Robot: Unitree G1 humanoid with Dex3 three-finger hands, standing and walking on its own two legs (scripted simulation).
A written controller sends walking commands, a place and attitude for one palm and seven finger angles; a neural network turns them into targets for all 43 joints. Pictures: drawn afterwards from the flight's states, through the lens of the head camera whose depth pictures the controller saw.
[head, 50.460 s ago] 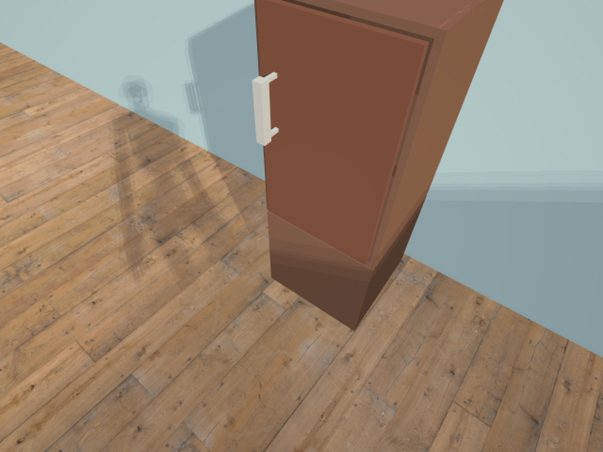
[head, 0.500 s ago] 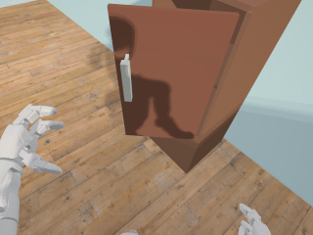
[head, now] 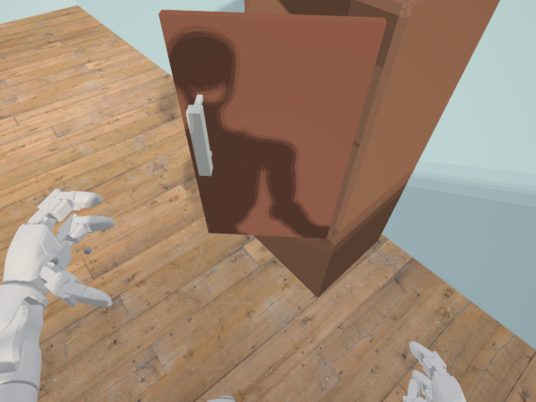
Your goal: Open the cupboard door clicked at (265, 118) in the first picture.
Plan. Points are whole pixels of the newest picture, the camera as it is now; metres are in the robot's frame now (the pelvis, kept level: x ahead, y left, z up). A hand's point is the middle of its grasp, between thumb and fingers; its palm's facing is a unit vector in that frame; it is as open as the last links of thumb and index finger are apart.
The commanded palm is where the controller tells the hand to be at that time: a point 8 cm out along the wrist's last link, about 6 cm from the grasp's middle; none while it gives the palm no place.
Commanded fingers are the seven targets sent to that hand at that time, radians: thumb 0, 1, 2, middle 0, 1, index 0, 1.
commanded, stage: move the hooked fingers beside the handle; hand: left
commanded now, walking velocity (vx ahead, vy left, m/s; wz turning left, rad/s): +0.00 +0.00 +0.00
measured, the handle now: (202, 136) +0.57 +0.17 +0.06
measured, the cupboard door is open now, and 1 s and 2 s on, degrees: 45 45 45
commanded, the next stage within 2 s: none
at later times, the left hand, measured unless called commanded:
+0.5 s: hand (113, 208) +0.37 +0.27 +0.08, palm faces +0.04 -1.00 -0.01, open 14.0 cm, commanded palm +0.34 +0.31 +0.08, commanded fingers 0.00 -0.50 0.30 -0.30 -1.20 -0.30 -1.20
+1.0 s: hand (139, 174) +0.44 +0.25 +0.08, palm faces +0.03 -1.00 +0.00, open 14.0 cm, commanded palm +0.42 +0.30 +0.08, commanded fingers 0.00 -0.50 0.30 -0.30 -1.20 -0.30 -1.20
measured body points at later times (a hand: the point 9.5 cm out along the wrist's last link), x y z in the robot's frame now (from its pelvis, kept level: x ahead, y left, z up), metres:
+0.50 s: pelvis +0.01 +0.00 +0.00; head +0.05 +0.01 +0.44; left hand +0.36 +0.32 +0.09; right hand +0.11 -0.27 -0.10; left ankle +0.04 +0.10 -0.71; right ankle -0.02 -0.10 -0.71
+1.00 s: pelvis +0.01 +0.02 -0.01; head +0.08 +0.04 +0.43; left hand +0.44 +0.31 +0.08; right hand +0.07 -0.25 -0.11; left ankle +0.04 +0.10 -0.71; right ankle -0.02 -0.10 -0.71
